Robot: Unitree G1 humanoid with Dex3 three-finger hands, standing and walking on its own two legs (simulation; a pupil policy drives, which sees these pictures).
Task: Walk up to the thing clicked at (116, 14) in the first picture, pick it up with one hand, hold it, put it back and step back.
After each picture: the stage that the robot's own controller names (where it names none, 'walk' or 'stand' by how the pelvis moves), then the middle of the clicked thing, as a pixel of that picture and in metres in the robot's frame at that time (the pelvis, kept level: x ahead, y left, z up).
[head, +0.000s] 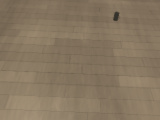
stand; (116, 16) +1.93 -0.55 -0.72
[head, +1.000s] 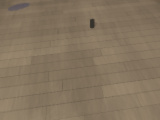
walk; (92, 23) +1.86 -0.07 -0.69
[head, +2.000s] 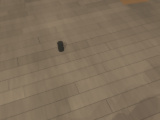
walk; (60, 46) +1.27 +0.25 -0.71
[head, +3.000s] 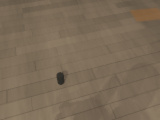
walk; (60, 78) +0.80 +0.20 -0.72
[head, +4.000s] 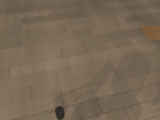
walk; (59, 113) +0.48 +0.15 -0.69
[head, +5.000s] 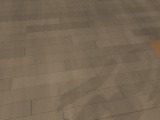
stand; out of the picture +0.36 +0.12 -0.72
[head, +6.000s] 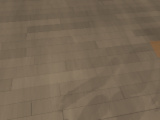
stand; out of the picture +0.35 +0.12 -0.72
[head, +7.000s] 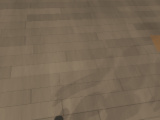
stand; out of the picture +0.39 +0.10 -0.70
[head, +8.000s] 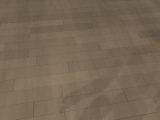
stand; out of the picture +0.34 +0.12 -0.71
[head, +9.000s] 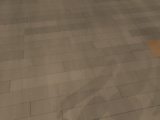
stand; out of the picture +0.37 +0.13 -0.72
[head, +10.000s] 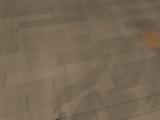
stand; out of the picture +0.38 +0.14 -0.72
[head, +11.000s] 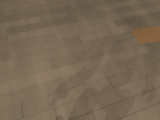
stand; out of the picture +0.35 +0.16 -0.72
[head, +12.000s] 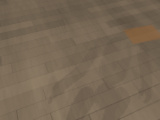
stand; out of the picture +0.32 +0.18 -0.72
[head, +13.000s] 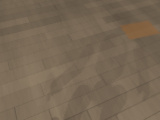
stand; out of the picture +0.33 +0.18 -0.72
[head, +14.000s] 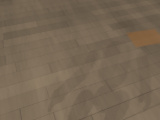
stand; out of the picture +0.34 +0.15 -0.73
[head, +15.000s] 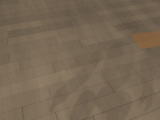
stand; out of the picture +0.34 +0.14 -0.72
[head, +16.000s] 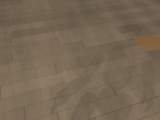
stand; out of the picture +0.34 +0.13 -0.72
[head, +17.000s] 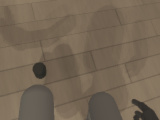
go down; (40, 71) +0.41 +0.18 -0.42
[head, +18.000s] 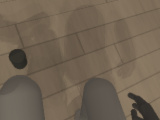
go down; (18, 59) +0.42 +0.22 -0.32
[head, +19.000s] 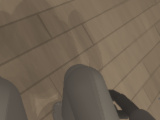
close in; out of the picture +0.39 +0.27 -0.23
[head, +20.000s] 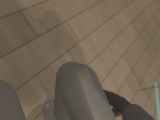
close; out of the picture +0.40 +0.28 -0.21
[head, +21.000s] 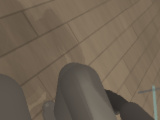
lift; out of the picture +0.37 +0.27 -0.22
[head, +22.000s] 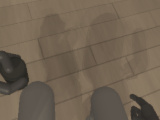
lift; (16, 74) +0.32 +0.22 -0.06
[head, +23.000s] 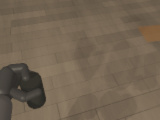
hold; (33, 91) +0.31 +0.16 +0.01
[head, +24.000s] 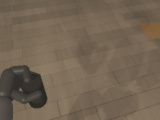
hold; (35, 92) +0.31 +0.16 -0.01
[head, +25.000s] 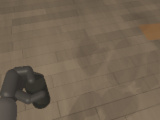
crouch; (38, 92) +0.31 +0.15 -0.01
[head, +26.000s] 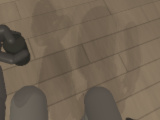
crouch; (18, 51) +0.43 +0.20 -0.10
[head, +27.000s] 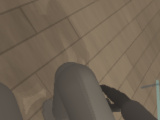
lower; out of the picture +0.40 +0.31 -0.23
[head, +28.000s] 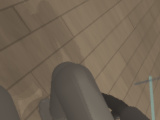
lower; out of the picture +0.41 +0.31 -0.23
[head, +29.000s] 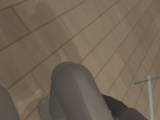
lower; out of the picture +0.41 +0.31 -0.23
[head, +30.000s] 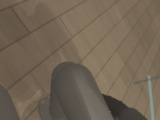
lower; out of the picture +0.41 +0.31 -0.23
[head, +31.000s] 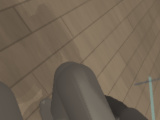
loosen; out of the picture +0.41 +0.31 -0.23
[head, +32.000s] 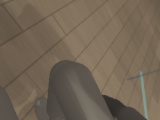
withdraw; out of the picture +0.40 +0.30 -0.23
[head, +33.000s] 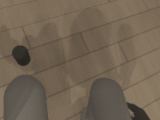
walk; (22, 56) +0.44 +0.25 -0.32
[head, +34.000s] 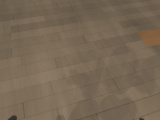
stand; out of the picture +0.37 +0.15 -0.66
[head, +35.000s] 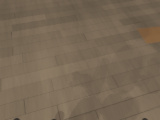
stand; out of the picture +0.39 +0.17 -0.67
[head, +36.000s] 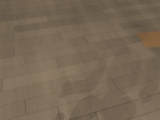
stand; out of the picture +0.39 +0.16 -0.69
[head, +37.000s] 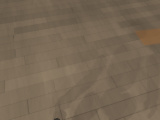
walk; out of the picture +0.41 +0.16 -0.72
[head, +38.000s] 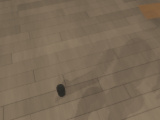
walk; (61, 90) +0.59 +0.18 -0.70
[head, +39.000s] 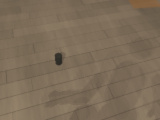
walk; (58, 59) +0.91 +0.15 -0.70
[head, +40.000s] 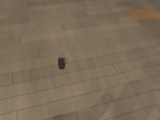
stand; (61, 63) +1.00 +0.16 -0.71
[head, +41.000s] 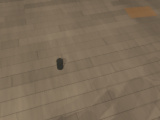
stand; (59, 64) +1.01 +0.18 -0.73
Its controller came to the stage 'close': yes
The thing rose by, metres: 0.70
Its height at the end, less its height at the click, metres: +0.00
